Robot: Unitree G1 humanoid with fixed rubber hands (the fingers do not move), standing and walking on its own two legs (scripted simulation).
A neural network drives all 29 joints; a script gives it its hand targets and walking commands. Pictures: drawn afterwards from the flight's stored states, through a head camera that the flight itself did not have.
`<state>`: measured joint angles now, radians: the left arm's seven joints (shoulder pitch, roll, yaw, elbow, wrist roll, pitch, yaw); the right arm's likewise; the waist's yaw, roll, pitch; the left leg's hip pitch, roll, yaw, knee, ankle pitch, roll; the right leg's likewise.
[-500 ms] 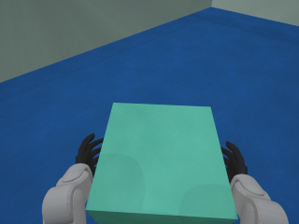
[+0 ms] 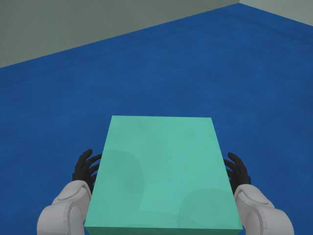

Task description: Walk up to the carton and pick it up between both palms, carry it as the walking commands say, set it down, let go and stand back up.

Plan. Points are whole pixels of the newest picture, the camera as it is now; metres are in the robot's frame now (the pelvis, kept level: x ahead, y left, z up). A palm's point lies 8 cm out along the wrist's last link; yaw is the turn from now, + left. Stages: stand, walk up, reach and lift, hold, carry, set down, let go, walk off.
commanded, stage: carry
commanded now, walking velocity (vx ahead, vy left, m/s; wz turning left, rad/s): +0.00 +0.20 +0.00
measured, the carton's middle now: (159, 192) +0.24 +0.02 -0.01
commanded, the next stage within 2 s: none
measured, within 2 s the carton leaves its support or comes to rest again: neither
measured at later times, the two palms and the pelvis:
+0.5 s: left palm out of the picture +0.13 +0.35 +0.06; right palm (161, 230) +0.14 +0.02 +0.09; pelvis -0.09 +0.16 +0.00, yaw +0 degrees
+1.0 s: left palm out of the picture +0.07 +0.40 +0.09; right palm out of the picture +0.04 +0.07 +0.10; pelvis -0.17 +0.25 +0.01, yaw -1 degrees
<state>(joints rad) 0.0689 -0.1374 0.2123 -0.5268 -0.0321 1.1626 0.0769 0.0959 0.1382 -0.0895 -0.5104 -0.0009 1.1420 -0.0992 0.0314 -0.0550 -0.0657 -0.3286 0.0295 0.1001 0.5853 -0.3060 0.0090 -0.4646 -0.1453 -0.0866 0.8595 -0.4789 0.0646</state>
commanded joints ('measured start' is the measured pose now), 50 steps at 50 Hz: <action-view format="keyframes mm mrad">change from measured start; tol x16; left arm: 1 -481 -729 -884 -163 -255 -39 -135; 7 -273 -688 -751 -16 -168 -25 -135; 20 -355 -602 -777 -99 -158 19 -99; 26 -621 -835 -928 -183 -271 -28 -126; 36 -341 -701 -798 25 -177 16 -108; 50 -483 -660 -827 -143 -188 -20 -107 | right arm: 1 -389 728 657 -142 195 -42 117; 5 -299 637 658 -111 173 -3 107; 11 -595 761 800 -242 286 -17 129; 20 -304 636 629 -43 218 37 114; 26 -503 768 641 -197 254 -39 153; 30 -263 663 584 -95 192 -25 124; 41 -580 738 777 -261 279 0 135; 50 -444 693 704 -135 261 19 158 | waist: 1 -18 269 -260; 5 -11 -279 -259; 17 -33 -233 -124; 21 -33 398 -98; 44 -24 -43 -199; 50 -33 131 -135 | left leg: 1 171 193 -131 -69 578 125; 3 14 146 -93 71 574 59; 5 -318 -8 -60 415 -250 -32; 14 -75 -38 29 225 -90 -34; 18 88 -6 -15 -125 -17 -25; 20 107 262 -416 -371 -18 20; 21 88 314 -404 -347 131 43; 24 5 214 -232 -314 -80 81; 32 262 286 -317 -265 455 14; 50 21 125 -201 -362 -102 -60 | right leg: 1 39 45 -20 -180 141 -51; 5 412 -425 507 -502 793 -269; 11 178 -178 67 -501 350 -143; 17 32 -172 74 -534 64 -87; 21 -195 54 37 142 -63 -17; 25 -144 48 99 245 66 -56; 35 -36 106 91 -108 33 -35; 42 435 29 74 -562 89 -95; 45 136 -61 162 -551 -40 -114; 50 114 52 64 -448 -29 -82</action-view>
